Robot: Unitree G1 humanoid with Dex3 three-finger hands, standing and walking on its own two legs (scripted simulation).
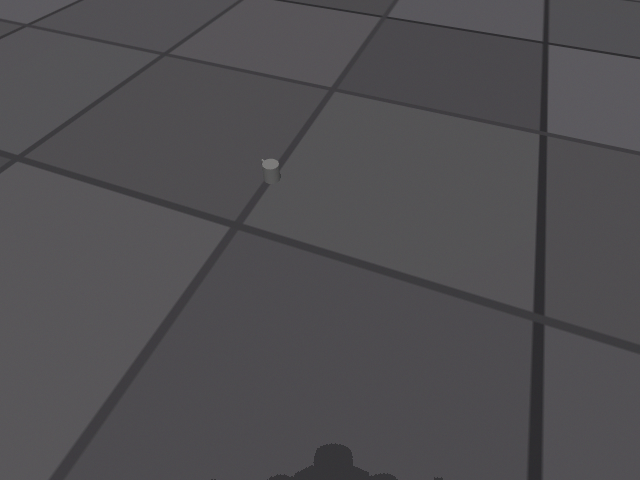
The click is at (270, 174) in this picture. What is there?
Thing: mug
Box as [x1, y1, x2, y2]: [261, 159, 279, 183]
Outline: 262,159 261,161 264,180 268,183 277,182 279,180 278,162 274,159
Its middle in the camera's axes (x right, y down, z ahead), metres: -0.24 -0.34 +1.87
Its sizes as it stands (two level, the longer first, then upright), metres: 0.112 0.078 0.089
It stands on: the floor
